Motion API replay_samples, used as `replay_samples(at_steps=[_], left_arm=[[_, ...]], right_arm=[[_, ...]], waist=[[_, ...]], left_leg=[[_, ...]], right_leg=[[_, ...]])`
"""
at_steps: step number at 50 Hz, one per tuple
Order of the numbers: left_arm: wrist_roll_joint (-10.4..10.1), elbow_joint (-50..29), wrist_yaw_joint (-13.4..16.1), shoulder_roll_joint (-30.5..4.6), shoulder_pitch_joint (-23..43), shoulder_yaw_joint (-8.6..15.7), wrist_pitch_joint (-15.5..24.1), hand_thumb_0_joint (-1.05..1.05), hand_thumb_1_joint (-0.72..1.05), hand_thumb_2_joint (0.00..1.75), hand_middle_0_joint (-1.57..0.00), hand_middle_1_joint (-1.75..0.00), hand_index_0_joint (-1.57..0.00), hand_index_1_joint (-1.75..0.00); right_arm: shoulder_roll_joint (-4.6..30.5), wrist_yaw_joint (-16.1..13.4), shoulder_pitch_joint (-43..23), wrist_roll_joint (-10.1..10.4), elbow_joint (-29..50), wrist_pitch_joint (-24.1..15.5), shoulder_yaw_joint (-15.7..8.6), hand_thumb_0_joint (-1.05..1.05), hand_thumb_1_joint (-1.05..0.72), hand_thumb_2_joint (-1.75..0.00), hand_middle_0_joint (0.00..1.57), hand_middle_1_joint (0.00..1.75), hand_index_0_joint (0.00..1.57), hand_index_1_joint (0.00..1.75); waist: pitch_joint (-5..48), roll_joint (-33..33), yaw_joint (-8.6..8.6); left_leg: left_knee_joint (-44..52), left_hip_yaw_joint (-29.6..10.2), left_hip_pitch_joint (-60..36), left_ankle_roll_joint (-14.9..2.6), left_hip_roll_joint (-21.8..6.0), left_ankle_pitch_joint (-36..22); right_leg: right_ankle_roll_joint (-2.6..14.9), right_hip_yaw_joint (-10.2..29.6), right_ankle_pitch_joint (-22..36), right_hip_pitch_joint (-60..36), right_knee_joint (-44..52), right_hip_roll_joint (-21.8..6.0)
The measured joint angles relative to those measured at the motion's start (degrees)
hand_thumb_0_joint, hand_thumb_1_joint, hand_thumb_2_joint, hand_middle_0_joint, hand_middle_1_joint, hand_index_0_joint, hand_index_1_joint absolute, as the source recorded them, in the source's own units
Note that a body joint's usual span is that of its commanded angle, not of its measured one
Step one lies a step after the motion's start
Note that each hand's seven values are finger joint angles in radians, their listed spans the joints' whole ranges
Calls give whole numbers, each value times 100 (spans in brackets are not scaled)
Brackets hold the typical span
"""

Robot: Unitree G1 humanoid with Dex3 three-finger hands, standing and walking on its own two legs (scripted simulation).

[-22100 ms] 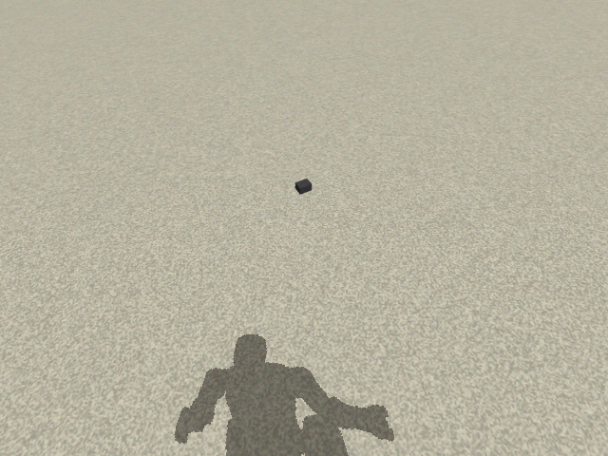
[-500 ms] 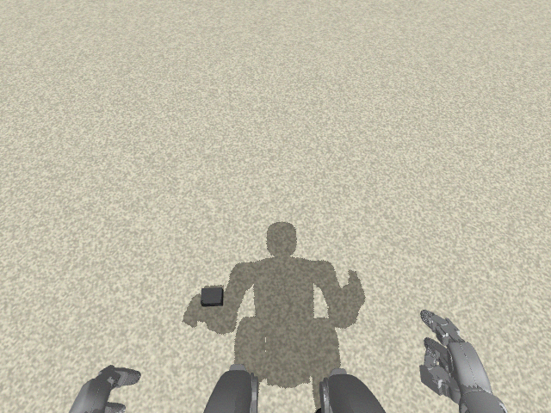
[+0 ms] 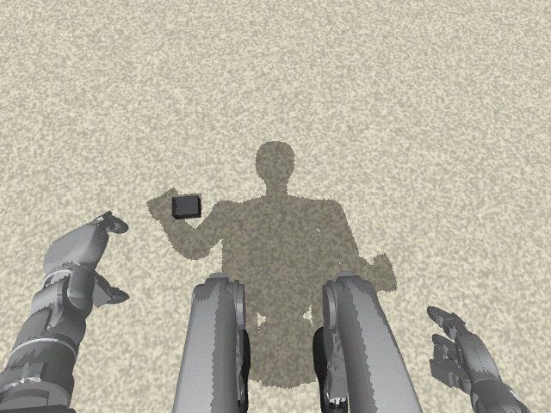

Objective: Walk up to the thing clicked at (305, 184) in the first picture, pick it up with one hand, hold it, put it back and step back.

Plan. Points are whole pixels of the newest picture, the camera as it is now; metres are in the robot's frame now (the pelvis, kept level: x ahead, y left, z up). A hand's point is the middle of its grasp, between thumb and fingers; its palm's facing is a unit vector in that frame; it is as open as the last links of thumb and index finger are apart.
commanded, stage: rise first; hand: left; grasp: from above
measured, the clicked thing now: (186, 207) +0.52 +0.26 -0.46
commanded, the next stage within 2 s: none
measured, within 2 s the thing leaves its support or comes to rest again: neither
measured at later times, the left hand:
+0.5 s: hand (131, 228) +0.41 +0.31 -0.25, palm faces -0.48 -0.07 -0.87, open 12.0 cm
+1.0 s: hand (145, 219) +0.45 +0.31 -0.31, palm faces -0.46 -0.02 -0.89, open 11.5 cm
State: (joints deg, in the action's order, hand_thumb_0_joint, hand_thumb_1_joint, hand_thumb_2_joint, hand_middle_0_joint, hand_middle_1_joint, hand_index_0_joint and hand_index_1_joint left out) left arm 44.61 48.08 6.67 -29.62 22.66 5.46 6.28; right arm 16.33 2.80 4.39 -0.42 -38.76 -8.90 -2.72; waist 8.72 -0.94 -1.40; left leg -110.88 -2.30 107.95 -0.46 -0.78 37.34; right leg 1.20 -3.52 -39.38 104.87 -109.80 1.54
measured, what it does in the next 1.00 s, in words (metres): lowers itself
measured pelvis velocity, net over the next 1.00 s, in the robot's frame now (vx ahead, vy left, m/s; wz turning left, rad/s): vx -0.01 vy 0.01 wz -0.11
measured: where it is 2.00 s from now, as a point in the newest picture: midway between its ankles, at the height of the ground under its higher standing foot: (283, 389)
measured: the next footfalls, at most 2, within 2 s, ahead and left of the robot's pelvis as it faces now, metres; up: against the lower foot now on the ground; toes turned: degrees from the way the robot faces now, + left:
none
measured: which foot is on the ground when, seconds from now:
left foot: down 0.00-1.00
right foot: down 0.00-1.00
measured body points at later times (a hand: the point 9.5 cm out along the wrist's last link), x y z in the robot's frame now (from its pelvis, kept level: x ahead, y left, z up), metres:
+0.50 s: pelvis -0.02 +0.01 -0.10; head +0.21 +0.06 +0.28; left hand +0.44 +0.31 -0.20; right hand +0.05 -0.28 -0.22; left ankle +0.08 +0.12 -0.44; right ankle +0.07 -0.11 -0.44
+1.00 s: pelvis -0.01 +0.01 -0.13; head +0.24 +0.07 +0.23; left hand +0.47 +0.30 -0.26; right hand +0.05 -0.27 -0.24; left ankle +0.08 +0.12 -0.44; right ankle +0.07 -0.11 -0.44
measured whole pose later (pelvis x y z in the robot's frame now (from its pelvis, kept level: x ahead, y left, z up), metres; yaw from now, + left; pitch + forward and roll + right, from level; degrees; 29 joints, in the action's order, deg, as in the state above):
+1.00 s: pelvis -0.01 +0.01 -0.13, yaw -6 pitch +34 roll -9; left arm 74.3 78.7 21.5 -46.3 51.3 7.3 17.7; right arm 15.2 7.3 5.7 -7.8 -41.5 -1.1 3.0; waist 2.3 2.3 -10.2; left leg -136.2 -6.6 132.2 -1.7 -1.7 39.2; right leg 0.3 -8.0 -40.0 126.7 -131.4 2.6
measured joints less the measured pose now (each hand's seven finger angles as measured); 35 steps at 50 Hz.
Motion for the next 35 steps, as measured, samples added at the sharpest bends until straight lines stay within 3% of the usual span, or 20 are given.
replay_samples(at_steps=[9, 17, 25, 35], left_arm=[[1030, 1226, 245, -644, 1251, 112, 698, 0, -22, 73, -40, -73, -40, -74], [1807, 1889, 622, -1022, 1875, 103, 933, 0, -18, 72, -41, -68, -41, -69], [2344, 2420, 888, -1255, 2336, 34, 968, 0, -17, 72, -42, -64, -42, -66], [2809, 2597, 1094, -1476, 2573, 35, 1158, 0, -15, 69, -45, -59, -44, -61]], right_arm=[[-100, 77, 275, -153, -342, 208, 79, 1, -94, -91, 20, 30, 21, 30], [-92, 127, 401, -284, -464, 485, 158, 1, -92, -90, 20, 30, 21, 30], [-129, 211, 364, -398, -451, 686, 274, 1, -91, -90, 20, 30, 21, 30], [-150, 363, 185, -556, -341, 798, 390, 0, -91, -90, 20, 30, 21, 30]], waist=[[-234, 101, -227], [-317, 128, -513], [-342, 172, -704], [-524, 247, -745]], left_leg=[[-1017, -155, 1078, 27, -32, -116], [-1543, -241, 1615, -34, -16, -146], [-1837, -265, 1919, -104, -12, -50], [-2180, -319, 2181, -156, -31, 81]], right_leg=[[39, -174, 132, 1031, -953, 21], [-12, -268, 164, 1469, -1381, 8], [-74, -296, 67, 1706, -1609, 10], [-128, -352, -42, 1910, -1871, 37]])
